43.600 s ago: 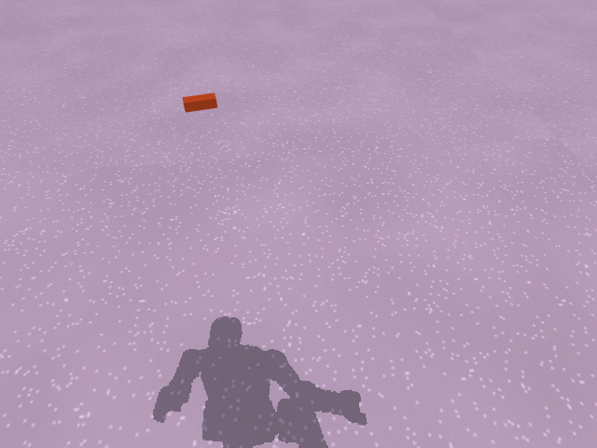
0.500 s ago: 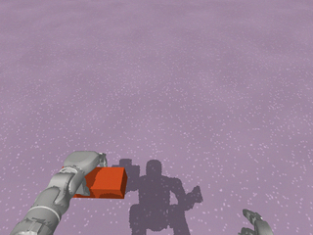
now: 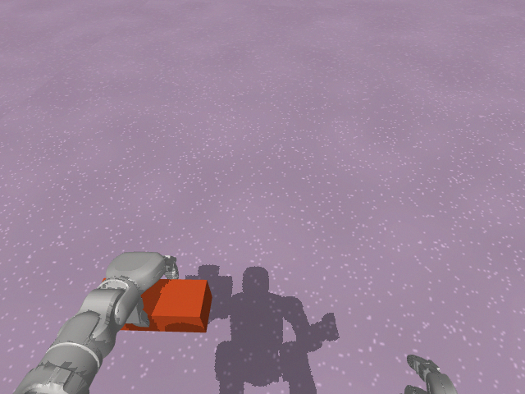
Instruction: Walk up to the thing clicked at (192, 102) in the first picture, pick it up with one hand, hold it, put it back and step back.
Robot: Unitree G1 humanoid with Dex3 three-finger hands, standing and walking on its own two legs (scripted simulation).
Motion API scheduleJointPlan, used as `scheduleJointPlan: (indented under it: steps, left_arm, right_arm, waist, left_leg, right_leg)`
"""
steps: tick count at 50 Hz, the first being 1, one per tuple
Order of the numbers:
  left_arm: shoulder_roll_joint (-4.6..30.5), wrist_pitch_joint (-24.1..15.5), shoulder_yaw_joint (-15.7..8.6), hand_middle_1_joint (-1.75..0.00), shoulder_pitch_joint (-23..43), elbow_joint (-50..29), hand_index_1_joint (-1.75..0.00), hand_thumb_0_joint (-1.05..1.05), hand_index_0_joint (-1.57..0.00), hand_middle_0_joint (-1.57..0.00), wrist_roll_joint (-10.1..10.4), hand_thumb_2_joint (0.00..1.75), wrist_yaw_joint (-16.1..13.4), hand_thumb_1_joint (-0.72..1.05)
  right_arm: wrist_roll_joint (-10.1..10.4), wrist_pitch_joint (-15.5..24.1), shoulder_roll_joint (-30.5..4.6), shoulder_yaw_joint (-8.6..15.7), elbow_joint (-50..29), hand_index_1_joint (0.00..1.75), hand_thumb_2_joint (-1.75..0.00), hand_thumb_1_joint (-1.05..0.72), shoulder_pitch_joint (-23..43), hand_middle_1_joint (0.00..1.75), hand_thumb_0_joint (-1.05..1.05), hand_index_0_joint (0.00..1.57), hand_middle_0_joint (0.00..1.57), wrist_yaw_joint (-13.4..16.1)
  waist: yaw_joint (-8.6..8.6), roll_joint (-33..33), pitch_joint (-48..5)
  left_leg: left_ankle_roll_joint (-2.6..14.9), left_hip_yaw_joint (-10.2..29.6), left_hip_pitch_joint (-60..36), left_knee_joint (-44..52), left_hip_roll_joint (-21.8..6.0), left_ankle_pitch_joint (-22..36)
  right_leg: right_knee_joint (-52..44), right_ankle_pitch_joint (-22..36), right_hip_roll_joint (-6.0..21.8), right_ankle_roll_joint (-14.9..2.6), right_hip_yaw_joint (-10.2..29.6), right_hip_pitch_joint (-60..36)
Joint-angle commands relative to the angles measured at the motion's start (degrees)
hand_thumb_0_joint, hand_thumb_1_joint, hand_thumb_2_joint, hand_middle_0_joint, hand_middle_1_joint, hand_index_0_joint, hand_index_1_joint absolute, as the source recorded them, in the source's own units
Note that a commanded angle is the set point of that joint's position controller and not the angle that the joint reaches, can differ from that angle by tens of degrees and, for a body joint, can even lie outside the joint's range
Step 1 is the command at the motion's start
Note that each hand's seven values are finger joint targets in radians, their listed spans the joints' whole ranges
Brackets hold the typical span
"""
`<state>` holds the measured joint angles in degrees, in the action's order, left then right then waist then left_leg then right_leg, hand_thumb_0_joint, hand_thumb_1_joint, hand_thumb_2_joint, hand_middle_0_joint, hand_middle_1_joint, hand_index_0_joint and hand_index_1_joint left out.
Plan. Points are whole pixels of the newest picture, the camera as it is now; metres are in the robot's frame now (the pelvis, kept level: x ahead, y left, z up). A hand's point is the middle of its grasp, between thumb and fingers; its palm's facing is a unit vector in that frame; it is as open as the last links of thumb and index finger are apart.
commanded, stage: crouch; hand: left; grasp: from above
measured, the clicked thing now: (154, 304) +0.30 +0.22 -0.11
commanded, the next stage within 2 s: none
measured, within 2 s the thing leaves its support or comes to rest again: neither
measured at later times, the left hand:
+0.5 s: hand (153, 307) +0.30 +0.23 -0.12, palm faces -0.49 +0.04 -0.87, open 10.2 cm
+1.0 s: hand (180, 310) +0.38 +0.24 -0.37, palm faces -0.47 +0.06 -0.88, open 10.1 cm
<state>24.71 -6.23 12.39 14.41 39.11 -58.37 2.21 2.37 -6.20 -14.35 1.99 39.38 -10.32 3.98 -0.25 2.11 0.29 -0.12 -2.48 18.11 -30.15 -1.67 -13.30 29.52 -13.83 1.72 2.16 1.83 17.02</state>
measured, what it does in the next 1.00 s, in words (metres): lowers itself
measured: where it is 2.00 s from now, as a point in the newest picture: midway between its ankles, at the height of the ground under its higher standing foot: outside the picture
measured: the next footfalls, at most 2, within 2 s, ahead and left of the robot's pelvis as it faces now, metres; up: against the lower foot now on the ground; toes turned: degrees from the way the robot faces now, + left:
none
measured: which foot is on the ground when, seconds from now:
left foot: down 0.00-1.00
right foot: down 0.00-1.00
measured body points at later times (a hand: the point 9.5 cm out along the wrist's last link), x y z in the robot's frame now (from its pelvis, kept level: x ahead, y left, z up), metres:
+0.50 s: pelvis -0.01 +0.00 -0.03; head +0.05 +0.00 +0.42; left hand +0.32 +0.22 -0.07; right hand +0.11 -0.28 -0.15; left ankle +0.03 +0.12 -0.73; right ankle +0.02 -0.15 -0.73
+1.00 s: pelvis -0.05 +0.01 -0.23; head +0.14 +0.03 +0.17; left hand +0.40 +0.24 -0.32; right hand -0.03 -0.27 -0.35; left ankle +0.02 +0.12 -0.73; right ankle +0.02 -0.14 -0.73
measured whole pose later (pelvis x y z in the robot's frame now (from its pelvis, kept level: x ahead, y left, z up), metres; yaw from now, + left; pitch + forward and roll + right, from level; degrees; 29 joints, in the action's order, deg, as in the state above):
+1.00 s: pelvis -0.05 +0.01 -0.23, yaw -1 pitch +34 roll -4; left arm 31.8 -10.4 0.4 43.7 71.4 -71.4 -18.0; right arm -4.1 -0.5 -13.5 3.0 42.6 -14.8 0.1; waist -10.4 2.7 -10.4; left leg 0.7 2.5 99.4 -98.8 -2.3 -34.0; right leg 96.2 -35.0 0.5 3.1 0.2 95.6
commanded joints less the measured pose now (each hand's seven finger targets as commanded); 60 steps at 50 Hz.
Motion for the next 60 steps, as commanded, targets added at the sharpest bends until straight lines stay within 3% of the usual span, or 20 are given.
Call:
scheduleJointPlan:
  steps: [1,3,4,5,7,10,11,17,25,27,30,32,38,40,43,48,50,51,55,60]
  left_arm:
    - [13.61,0.13,-8.04,-0.77,23.89,-14.82,-0.74,0.00,-0.96,-0.93,0.27,0.86,-4.01,0.61]
    - [12.76,0.55,-7.28,-0.77,23.73,-12.90,-0.74,0.00,-0.98,-0.95,0.17,0.87,-4.13,0.63]
    - [12.67,0.77,-7.59,-0.83,21.82,-11.84,-0.77,0.00,-1.03,-0.97,0.19,0.79,-4.14,0.70]
    - [12.81,0.67,-7.56,-0.78,23.43,-13.64,-0.74,0.00,-0.95,-0.89,0.52,0.84,-4.17,0.62]
    - [11.31,0.83,-6.41,-0.86,21.75,-10.98,-0.83,0.00,-0.95,-0.92,0.37,0.91,-3.88,0.63]
    - [11.88,0.39,-7.47,-0.85,19.72,-8.76,-0.83,0.00,-0.98,-0.96,-0.21,0.94,-4.29,0.66]
    - [11.44,-0.06,-6.94,-0.86,20.95,-8.53,-0.84,0.00,-0.99,-0.97,-0.30,0.96,-4.51,0.67]
    - [11.42,-3.38,-7.86,-0.89,24.64,-0.76,-0.87,0.00,-1.02,-1.00,-3.59,0.99,-10.12,0.71]
    - [10.20,-4.66,-8.16,-0.87,33.88,9.42,-0.84,0.00,-0.98,-0.95,-10.18,0.94,-20.83,0.64]
    - [12.70,-4.21,-9.70,-0.86,35.40,12.79,-0.83,0.00,-0.98,-0.95,-11.87,0.92,-22.95,0.64]
    - [13.41,-3.57,-9.79,-0.86,42.53,12.57,-0.82,0.00,-0.97,-0.94,-12.09,0.90,-25.14,0.63]
    - [13.73,-2.77,-10.06,-0.82,44.24,15.67,-0.80,0.00,-0.95,-0.92,-11.83,0.88,-25.94,0.60]
    - [19.24,-1.49,-13.08,-0.80,46.25,20.39,-0.77,0.00,-0.94,-0.92,-11.91,0.86,-25.84,0.57]
    - [17.88,-1.47,-12.46,-0.80,46.59,20.82,-0.78,0.00,-0.94,-0.91,-11.48,0.85,-25.06,0.58]
    - [21.93,-1.85,-14.62,-0.77,48.29,19.63,-0.75,0.00,-0.97,-0.94,-11.89,0.84,-23.92,0.60]
    - [24.92,-4.05,-16.57,-0.76,52.24,21.29,-0.74,0.00,-1.00,-0.98,-12.70,0.85,-23.30,0.64]
    - [24.00,-4.96,-16.13,-0.77,54.00,21.81,-0.74,0.00,-1.02,-0.99,-13.00,0.83,-23.42,0.67]
    - [25.98,-5.43,-17.32,-0.77,54.97,21.91,-0.74,0.00,-1.02,-0.99,-13.10,0.85,-23.61,0.67]
    - [26.46,-6.95,-17.82,-0.75,56.72,22.30,-0.72,0.00,-1.04,-1.01,-14.45,0.81,-24.03,0.70]
    - [28.03,-7.64,-18.68,-0.75,59.79,21.56,-0.72,0.00,-1.04,-1.01,-15.50,0.81,-25.09,0.68]
  right_arm:
    - [0.06,2.08,-8.18,2.56,-7.21,0.30,-0.90,-0.90,4.36,0.30,0.00,0.20,0.20,0.22]
    - [0.08,2.07,-8.10,2.37,-7.14,0.30,-0.90,-0.90,4.46,0.30,0.00,0.20,0.20,0.28]
    - [0.24,2.06,-8.11,2.42,-7.28,0.30,-0.91,-0.93,4.51,0.30,0.00,0.20,0.20,0.29]
    - [0.18,2.03,-8.19,2.50,-7.24,0.30,-0.89,-0.88,4.53,0.30,0.00,0.20,0.20,0.29]
    - [0.10,1.95,-8.15,2.47,-6.94,0.30,-0.90,-0.89,4.09,0.30,0.00,0.20,0.20,0.19]
    - [0.17,1.65,-8.15,2.64,-7.02,0.30,-0.90,-0.89,3.84,0.30,0.00,0.20,0.20,0.08]
    - [0.05,1.57,-8.17,2.66,-6.89,0.30,-0.90,-0.89,3.64,0.30,0.00,0.20,0.20,0.07]
    - [-1.12,1.24,-8.11,2.82,-5.51,0.30,-0.90,-0.90,2.00,0.30,0.00,0.20,0.20,-0.76]
    - [-3.30,2.16,-9.63,5.07,-2.74,0.30,-0.90,-0.90,-4.59,0.30,0.00,0.20,0.20,-3.05]
    - [-3.56,2.31,-10.10,5.35,-2.66,0.30,-0.90,-0.90,-5.83,0.30,0.00,0.20,0.20,-3.13]
    - [-3.99,3.07,-10.65,5.73,-2.36,0.30,-0.90,-0.90,-7.49,0.30,0.00,0.20,0.20,-2.82]
    - [-4.30,3.65,-10.77,5.62,-1.74,0.30,-0.90,-0.90,-8.33,0.30,0.00,0.20,0.20,-2.40]
    - [-5.23,5.25,-11.42,5.73,-1.30,0.30,-0.90,-0.90,-9.72,0.30,0.00,0.20,0.20,-1.72]
    - [-5.51,5.72,-11.09,5.61,-1.12,0.30,-0.90,-0.90,-9.86,0.30,0.00,0.20,0.20,-1.90]
    - [-5.79,6.22,-11.47,5.30,-0.93,0.30,-0.90,-0.90,-10.54,0.30,0.00,0.20,0.20,-2.22]
    - [-6.60,6.90,-11.64,4.86,-0.39,0.30,-0.90,-0.91,-11.40,0.30,0.00,0.20,0.20,-3.43]
    - [-6.98,7.48,-11.79,4.35,-0.03,0.30,-0.90,-0.91,-11.65,0.30,0.00,0.20,0.20,-4.03]
    - [-7.09,7.80,-12.32,4.44,0.23,0.30,-0.90,-0.90,-11.88,0.30,0.00,0.20,0.20,-4.24]
    - [-8.00,8.56,-13.13,4.02,1.48,0.30,-0.90,-0.91,-12.98,0.30,0.00,0.20,0.20,-5.66]
    - [-8.84,8.93,-13.10,3.53,1.63,0.30,-0.91,-0.92,-14.59,0.30,0.00,0.20,0.20,-7.54]
  waist:
    - [0.27,2.50,-18.96]
    - [-0.35,0.95,-17.15]
    - [-0.06,-0.27,-16.71]
    - [-0.15,0.69,-17.86]
    - [-0.50,-0.37,-15.94]
    - [-0.17,-1.51,-14.83]
    - [-0.94,-1.36,-14.75]
    - [-2.16,-1.42,-13.74]
    - [-5.07,1.77,-24.80]
    - [-5.20,1.16,-26.92]
    - [-6.33,5.51,-32.46]
    - [-6.95,4.19,-34.64]
    - [-6.68,6.22,-40.55]
    - [-7.36,6.68,-41.29]
    - [-7.45,9.28,-45.79]
    - [-9.02,8.63,-46.78]
    - [-10.34,10.09,-46.65]
    - [-10.20,9.84,-47.55]
    - [-10.85,13.82,-51.01]
    - [-11.62,16.39,-54.57]
  left_leg:
    - [0.03,0.70,-12.34,3.61,1.68,11.10]
    - [0.29,0.63,-11.64,3.64,1.73,10.17]
    - [0.57,0.41,-10.88,3.63,1.99,10.30]
    - [0.51,0.27,-11.44,3.50,2.08,10.47]
    - [0.46,0.61,-10.68,3.65,1.86,10.70]
    - [0.59,0.53,-9.42,3.61,2.03,9.64]
    - [0.66,0.41,-8.97,3.28,2.18,9.32]
    - [0.31,0.96,-2.38,-1.83,2.13,4.62]
    - [-0.12,1.79,13.28,-21.75,1.56,2.95]
    - [0.24,1.77,19.16,-26.43,1.72,0.74]
    - [0.04,2.62,22.31,-31.19,1.41,-2.26]
    - [0.53,3.23,26.99,-35.06,1.22,-2.93]
    - [0.50,4.58,38.97,-43.87,1.16,-10.11]
    - [0.50,4.84,42.50,-46.54,1.21,-11.57]
    - [0.39,5.62,44.11,-51.07,1.04,-9.37]
    - [1.00,6.13,52.38,-57.75,1.29,-14.10]
    - [0.93,6.54,54.66,-60.18,1.30,-14.95]
    - [0.81,7.36,54.89,-60.85,1.22,-15.52]
    - [0.03,8.82,52.85,-65.50,0.79,-8.52]
    - [0.27,7.32,53.50,-71.58,0.77,-3.63]
  right_leg:
    - [-3.74,8.69,-3.22,-2.67,-2.48,-1.62]
    - [-4.31,8.08,-3.15,-2.47,-2.38,-0.96]
    - [-4.57,8.34,-2.94,-2.29,-2.28,-1.92]
    - [-4.49,8.76,-2.85,-2.27,-2.11,-1.77]
    - [-4.36,8.73,-3.01,-2.35,-2.43,-1.32]
    - [-4.48,7.66,-2.91,-2.33,-2.42,-1.10]
    - [-4.27,7.66,-2.82,-2.27,-2.16,-0.47]
    - [0.07,3.38,-2.50,-2.42,-2.30,7.52]
    - [18.89,2.04,-2.66,-2.95,-2.54,26.93]
    - [22.97,0.24,-2.64,-2.82,-2.75,30.96]
    - [29.00,-2.67,-2.79,-3.47,-3.40,38.50]
    - [32.82,-3.44,-3.09,-3.61,-3.81,42.05]
    - [43.17,-9.50,-2.69,-4.02,-4.13,52.82]
    - [46.12,-10.85,-2.67,-4.01,-4.36,56.35]
    - [51.42,-10.15,-2.48,-4.13,-4.71,61.33]
    - [56.87,-13.85,-2.72,-4.13,-5.39,68.30]
    - [59.31,-14.35,-2.45,-4.07,-5.58,71.82]
    - [60.69,-15.01,-2.41,-4.05,-5.98,73.36]
    - [66.56,-11.40,-1.83,-4.00,-6.76,78.81]
    - [70.09,-7.52,-2.12,-3.87,-7.09,79.76]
